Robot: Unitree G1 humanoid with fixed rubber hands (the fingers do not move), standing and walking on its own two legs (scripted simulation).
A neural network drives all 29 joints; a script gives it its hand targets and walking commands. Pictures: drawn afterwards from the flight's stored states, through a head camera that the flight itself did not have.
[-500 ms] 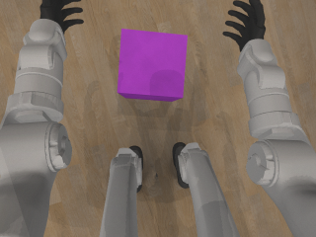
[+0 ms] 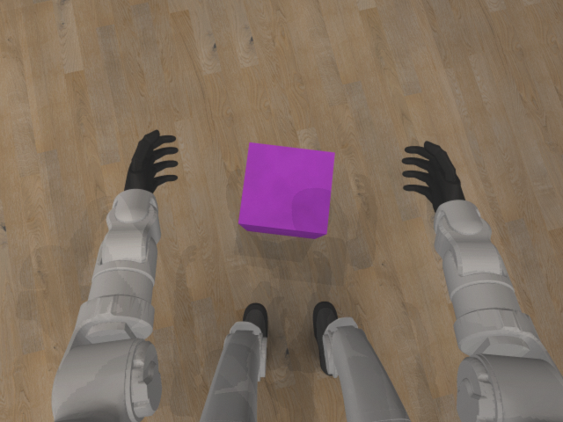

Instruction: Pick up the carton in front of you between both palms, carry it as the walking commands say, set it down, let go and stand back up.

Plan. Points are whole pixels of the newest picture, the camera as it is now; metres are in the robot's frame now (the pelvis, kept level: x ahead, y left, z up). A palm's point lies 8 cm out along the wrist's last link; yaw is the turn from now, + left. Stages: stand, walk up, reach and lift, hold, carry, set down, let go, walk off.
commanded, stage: let go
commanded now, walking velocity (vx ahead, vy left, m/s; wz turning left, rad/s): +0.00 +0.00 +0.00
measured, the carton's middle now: (285, 196) +0.48 -0.01 -0.57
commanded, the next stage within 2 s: stand in 1.06 s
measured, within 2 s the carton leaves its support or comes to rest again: neither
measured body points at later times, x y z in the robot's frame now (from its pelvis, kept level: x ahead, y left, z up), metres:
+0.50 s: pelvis +0.06 -0.01 +0.07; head +0.14 +0.00 +0.52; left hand +0.28 +0.22 -0.02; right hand +0.24 -0.24 -0.01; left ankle +0.04 +0.10 -0.66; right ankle +0.04 -0.12 -0.66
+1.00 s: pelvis +0.05 -0.01 +0.08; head +0.06 +0.00 +0.53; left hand +0.23 +0.23 +0.00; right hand +0.22 -0.24 +0.01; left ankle +0.04 +0.10 -0.66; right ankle +0.04 -0.12 -0.66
